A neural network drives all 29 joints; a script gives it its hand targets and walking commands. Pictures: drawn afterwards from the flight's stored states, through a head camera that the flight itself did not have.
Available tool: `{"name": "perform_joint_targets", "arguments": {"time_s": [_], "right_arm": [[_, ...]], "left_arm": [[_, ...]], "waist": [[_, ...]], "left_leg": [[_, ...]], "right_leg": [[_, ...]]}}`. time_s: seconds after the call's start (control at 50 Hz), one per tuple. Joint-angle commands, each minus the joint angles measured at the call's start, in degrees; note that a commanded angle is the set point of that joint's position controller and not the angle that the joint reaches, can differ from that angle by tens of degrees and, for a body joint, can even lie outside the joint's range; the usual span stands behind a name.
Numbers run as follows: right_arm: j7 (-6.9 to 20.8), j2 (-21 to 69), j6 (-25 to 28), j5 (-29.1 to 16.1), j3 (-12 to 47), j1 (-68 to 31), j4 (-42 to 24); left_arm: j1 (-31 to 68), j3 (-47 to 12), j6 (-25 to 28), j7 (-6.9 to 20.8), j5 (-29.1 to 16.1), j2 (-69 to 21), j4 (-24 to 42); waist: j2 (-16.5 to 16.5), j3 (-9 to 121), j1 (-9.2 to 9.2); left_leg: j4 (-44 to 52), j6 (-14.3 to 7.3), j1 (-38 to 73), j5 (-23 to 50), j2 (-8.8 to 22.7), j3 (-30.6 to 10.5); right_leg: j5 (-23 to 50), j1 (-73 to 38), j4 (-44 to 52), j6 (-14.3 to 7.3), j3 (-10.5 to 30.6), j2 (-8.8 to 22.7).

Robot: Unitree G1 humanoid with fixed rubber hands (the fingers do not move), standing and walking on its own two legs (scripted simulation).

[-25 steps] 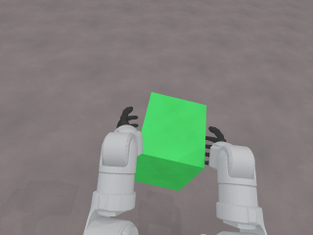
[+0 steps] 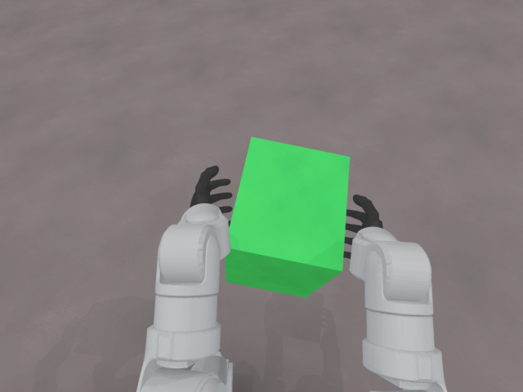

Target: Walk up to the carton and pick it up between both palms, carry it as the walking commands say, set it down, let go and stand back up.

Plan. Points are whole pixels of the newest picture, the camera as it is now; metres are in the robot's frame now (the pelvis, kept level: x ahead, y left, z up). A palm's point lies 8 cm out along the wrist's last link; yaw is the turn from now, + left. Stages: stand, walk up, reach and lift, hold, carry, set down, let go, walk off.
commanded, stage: carry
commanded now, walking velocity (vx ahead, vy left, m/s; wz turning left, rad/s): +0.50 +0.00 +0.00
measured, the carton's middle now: (281, 225) +0.39 +0.00 -0.01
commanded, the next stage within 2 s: none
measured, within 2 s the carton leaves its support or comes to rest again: neither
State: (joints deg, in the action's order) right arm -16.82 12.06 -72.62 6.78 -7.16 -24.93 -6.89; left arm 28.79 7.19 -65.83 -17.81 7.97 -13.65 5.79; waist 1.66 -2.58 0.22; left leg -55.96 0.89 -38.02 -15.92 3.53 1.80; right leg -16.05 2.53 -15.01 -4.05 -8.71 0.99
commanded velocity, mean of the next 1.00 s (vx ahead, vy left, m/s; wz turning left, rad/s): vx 0.50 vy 0.00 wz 0.00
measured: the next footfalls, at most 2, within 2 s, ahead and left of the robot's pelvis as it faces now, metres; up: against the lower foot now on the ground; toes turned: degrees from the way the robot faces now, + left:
left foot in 0.18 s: +0.39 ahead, +0.09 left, +0.00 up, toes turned +9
right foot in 0.72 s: +0.78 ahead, -0.10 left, +0.00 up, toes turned -9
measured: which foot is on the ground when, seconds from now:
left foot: up 0.00-0.16, down 0.18-0.72, up 0.74-1.00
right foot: down 0.00-0.20, up 0.22-0.70, down 0.72-1.00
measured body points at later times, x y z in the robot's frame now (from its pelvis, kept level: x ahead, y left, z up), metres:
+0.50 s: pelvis +0.41 +0.02 +0.01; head +0.43 +0.07 +0.45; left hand +0.74 +0.17 +0.09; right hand +0.74 -0.06 +0.07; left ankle +0.35 +0.08 -0.75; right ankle +0.54 -0.16 -0.67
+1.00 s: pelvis +0.84 -0.03 +0.00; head +0.88 -0.05 +0.45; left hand +1.19 +0.06 +0.10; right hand +1.16 -0.17 +0.07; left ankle +0.96 +0.14 -0.67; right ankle +0.74 -0.09 -0.75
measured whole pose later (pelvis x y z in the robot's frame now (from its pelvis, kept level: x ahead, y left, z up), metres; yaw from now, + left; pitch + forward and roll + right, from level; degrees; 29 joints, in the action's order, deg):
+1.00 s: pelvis +0.84 -0.03 +0.00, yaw -2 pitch +4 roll +4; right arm -18.1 12.0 -73.5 6.7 -6.2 -24.7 -9.4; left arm 28.5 8.7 -64.6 -13.7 7.8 -13.5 7.0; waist 1.0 -1.1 1.0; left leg -52.2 0.5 -40.8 -12.9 3.5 3.4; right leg -15.8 2.0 -13.7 -3.1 -6.5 1.9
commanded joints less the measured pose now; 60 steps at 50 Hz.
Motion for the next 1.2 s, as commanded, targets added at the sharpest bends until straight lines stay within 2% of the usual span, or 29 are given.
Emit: {"name": "perform_joint_targets", "arguments": {"time_s": [0.0, 0.04, 0.1, 0.12, 0.14, 0.16, 0.18, 0.2, 0.26, 0.36, 0.46, 0.52, 0.56, 0.62, 0.64, 0.66, 0.68, 0.7, 0.72, 0.74, 0.76, 0.84, 0.9, 1.06, 1.1, 1.12, 1.14, 1.16, 1.18], "right_arm": [[20.1, 60.8, 4.4, -23.9, 36.1, -30.0, -7.7], [20.0, 61.1, 2.9, -23.9, 36.8, -29.3, -5.0], [20.2, 60.2, 2.1, -22.8, 37.1, -29.5, -1.7], [20.8, 60.0, 2.2, -23.2, 37.7, -29.3, -0.8], [21.0, 60.2, 2.5, -23.6, 37.3, -30.3, -0.9], [21.3, 59.6, 2.2, -23.8, 35.7, -32.4, 1.0], [21.5, 59.6, 2.6, -25.2, 34.6, -39.0, -2.9], [21.7, 59.7, 2.8, -25.2, 34.1, -36.9, -1.9], [23.4, 63.3, 3.4, -28.7, 32.8, -36.2, 1.4], [23.6, 61.8, 4.7, -27.1, 31.1, -33.4, 1.1], [23.4, 57.2, 5.1, -24.1, 30.5, -31.4, -3.8], [23.1, 58.8, 4.4, -24.9, 31.6, -33.4, -4.8], [23.3, 56.7, 3.3, -22.5, 29.6, -25.7, 0.0], [22.9, 55.4, 2.9, -21.9, 31.0, -26.2, 2.8], [22.4, 55.8, 3.2, -22.3, 31.6, -28.9, 0.4], [22.1, 54.8, 4.0, -21.4, 31.8, -30.0, -2.5], [22.1, 57.4, 3.9, -22.4, 34.0, -31.8, -4.9], [22.2, 56.9, 4.3, -23.7, 33.2, -35.8, -6.4], [21.7, 60.2, 4.9, -27.0, 35.9, -42.4, -13.3], [21.0, 60.3, 5.1, -27.3, 36.8, -43.8, -15.6], [20.9, 61.4, 5.4, -29.1, 38.4, -43.6, -16.4], [21.0, 60.8, 4.4, -27.7, 37.9, -34.3, -11.0], [20.4, 58.2, 4.2, -24.0, 36.1, -26.5, -6.9], [20.1, 60.4, 3.2, -23.7, 37.9, -29.1, -4.8], [20.5, 58.9, 3.5, -23.6, 38.3, -31.4, -5.1], [20.3, 59.5, 3.6, -24.3, 39.6, -34.7, -4.7], [21.1, 58.2, 3.6, -24.5, 38.0, -37.4, -2.6], [21.4, 58.4, 3.7, -25.3, 37.5, -39.8, -2.6], [21.5, 58.3, 3.8, -25.2, 36.5, -38.5, -6.7]], "left_arm": [[12.7, -30.6, -4.3, 24.9, -23.8, -60.5, -5.6], [8.2, -26.9, -5.5, 25.8, -22.6, -59.4, -11.1], [2.0, -22.7, -6.4, 26.3, -19.8, -59.1, -22.3], [5.0, -23.0, -5.9, 26.0, -19.6, -57.4, -20.1], [10.5, -23.7, -5.8, 25.7, -21.1, -57.9, -18.5], [10.2, -24.0, -6.1, 25.3, -20.5, -58.6, -18.9], [14.6, -24.5, -5.7, 25.2, -22.3, -60.3, -16.9], [13.4, -24.3, -5.2, 24.9, -22.0, -59.3, -16.2], [20.3, -29.1, -4.0, 23.2, -23.0, -64.3, -8.4], [19.5, -31.8, -3.2, 23.1, -23.3, -65.6, -9.7], [15.6, -34.0, -3.7, 22.8, -22.9, -66.0, -12.4], [16.1, -34.4, -4.4, 22.9, -23.2, -66.0, -11.1], [12.0, -34.3, -5.0, 22.6, -23.2, -64.3, -12.5], [9.5, -32.1, -5.6, 23.1, -22.0, -62.1, -17.4], [9.3, -31.2, -5.7, 23.5, -22.1, -62.1, -16.3], [9.9, -31.9, -4.9, 24.0, -22.9, -61.2, -14.0], [11.6, -31.0, -4.3, 23.9, -22.4, -61.3, -12.9], [12.7, -30.9, -4.3, 23.9, -22.8, -62.4, -11.1], [18.8, -32.7, -3.7, 23.6, -24.8, -64.8, -4.7], [14.9, -31.4, -3.6, 24.1, -24.6, -66.5, -7.0], [15.4, -30.7, -2.5, 23.4, -24.5, -65.6, -2.8], [11.1, -28.4, -3.3, 22.5, -21.9, -64.1, -3.5], [10.3, -30.4, -4.0, 23.3, -22.1, -61.2, -4.9], [4.1, -26.9, -5.3, 25.8, -21.5, -60.0, -14.0], [2.8, -25.0, -5.6, 25.6, -20.0, -59.7, -19.6], [5.7, -24.2, -5.9, 25.6, -20.6, -60.2, -20.9], [8.9, -25.3, -5.4, 25.9, -21.6, -61.5, -19.2], [9.3, -26.2, -4.9, 25.8, -21.9, -61.8, -18.0], [12.9, -25.0, -5.0, 25.5, -23.3, -62.2, -14.9]], "waist": [[9.3, 17.6, -0.71], [16.3, 16.7, -0.91], [13.3, 19.3, 0.16], [7.5, 22.7, 1.38], [-3.7, 24.2, 2.98], [-12.1, 22.2, 1.34], [-9.9, 22.7, -0.16], [-5.2, 19.3, -0.63], [-5.1, 21.8, 0.12], [-6.6, 24.1, 0.12], [-14.7, 19.9, 0.13], [-13.3, 14.7, 0.6], [-14.8, 15.3, 0.44], [-12.6, 23.9, -0.7], [-10.8, 28.5, -2.09], [0.9, 31.6, -2.95], [12.3, 33.8, -1.23], [8.3, 31.2, -0.99], [7.4, 33.2, -1.38], [10.5, 29.4, -0.97], [6.6, 29.5, -1.14], [3.9, 29.2, -1.35], [-0.3, 27.7, -1.53], [15.3, 18.2, -1.06], [8.0, 25.3, 1.9], [-2.5, 26.7, 2.99], [-10.1, 28.3, 1.68], [-11.4, 24.4, 0.31], [-4.2, 27.0, 0.09]], "left_leg": [[22.3, 1.0, 12.2, 14.7, -6.2, 12.6], [24.7, 0.4, 18.3, 17.8, -8.6, 15.3], [31.8, -1.0, 35.2, 25.9, -8.0, 14.7], [32.9, -2.5, 45.3, 28.4, -4.3, 10.9], [35.9, -9.2, 55.4, 29.3, 7.6, -6.7], [37.2, -14.3, 54.3, 46.0, 17.2, -21.4], [40.1, -15.1, 50.8, 41.6, 19.9, -28.7], [40.1, -11.3, 48.7, 37.3, 19.9, -24.1], [43.3, -5.9, 44.2, 16.7, 9.8, -4.2], [46.8, -7.0, 43.1, 10.5, 10.6, -0.8], [44.0, -6.4, 49.6, 28.1, 8.5, 3.5], [44.8, -5.8, 49.4, 32.1, 8.2, 3.9], [41.4, -4.5, 51.0, 55.8, 6.3, 5.5], [22.9, -1.4, 48.6, 69.6, 4.3, 10.5], [9.9, 1.0, 40.4, 60.8, 2.3, 12.5], [-4.1, 1.5, 20.0, 30.8, 1.4, 7.2], [-15.4, 0.7, 0.6, -13.3, -4.5, 2.7], [-20.8, -1.4, -4.1, -14.0, -3.9, -1.2], [-23.5, -2.2, -10.7, -13.4, -2.1, -3.4], [-20.5, -1.9, -9.2, -9.9, 1.6, -4.0], [-13.8, -1.8, -4.5, -6.8, 2.8, -4.4], [-2.7, -0.8, 1.0, 0.7, -0.2, 0.3], [3.1, -0.1, 0.4, 3.6, -0.9, 3.7], [28.7, -0.1, 20.6, 18.8, -9.8, 17.5], [33.5, -3.3, 45.8, 27.3, -3.9, 9.3], [35.2, -11.0, 57.7, 39.9, 10.5, -11.2], [34.4, -15.9, 60.2, 55.1, 20.1, -24.0], [36.7, -16.7, 55.5, 52.3, 21.1, -28.4], [35.8, -16.5, 58.7, 38.8, 21.0, -22.3]], "right_leg": [[56.1, -6.4, -2.2, 0.7, -3.8, 5.6], [64.6, -5.8, -7.6, 3.0, -5.4, 6.0], [59.1, 0.8, -22.7, 4.9, -4.2, 6.6], [47.5, 7.9, -31.8, 4.9, -3.6, 4.6], [19.0, 23.1, -51.3, 5.3, -2.0, -0.6], [-10.0, 31.5, -63.7, 4.9, 1.7, -6.0], [-12.9, 31.9, -71.1, 3.5, 8.8, -4.8], [-9.7, 32.1, -70.7, 3.0, 11.5, -0.4], [-2.1, 31.4, -51.4, 2.8, 10.6, 4.7], [1.9, 29.7, -37.4, 5.2, 5.7, 4.5], [8.9, 35.5, -28.1, 6.5, 1.5, 2.8], [9.3, 37.2, -23.5, 5.9, -0.6, 1.2], [10.5, 34.5, -16.8, 5.3, -5.2, -2.8], [17.4, 12.0, -4.9, 3.8, -10.9, -8.0], [24.3, -3.4, -0.2, 2.6, -7.8, -5.5], [40.2, -20.9, -5.4, -2.4, 6.8, 5.5], [64.1, -37.4, -12.9, -7.3, 23.6, 17.8], [62.3, -32.5, -9.9, -8.2, 26.9, 20.6], [57.3, -38.8, -11.5, -9.5, 24.1, 21.9], [51.8, -30.3, -8.4, -6.8, 19.2, 19.4], [44.3, -25.0, -4.9, -4.8, 16.3, 17.8], [27.6, -15.1, -0.2, -2.7, 9.1, 15.0], [35.2, -14.9, 0.6, -3.3, 5.3, 13.4], [66.6, -7.0, -15.1, 4.0, -4.5, 7.5], [49.8, 7.7, -35.1, 5.5, -3.1, 5.9], [15.1, 26.0, -54.1, 6.6, -0.5, -0.3], [-12.6, 35.3, -66.2, 6.0, 4.0, -5.4], [-14.6, 37.6, -73.5, 4.1, 8.3, -4.0], [-11.1, 38.6, -72.3, 3.1, 11.0, 1.1]]}}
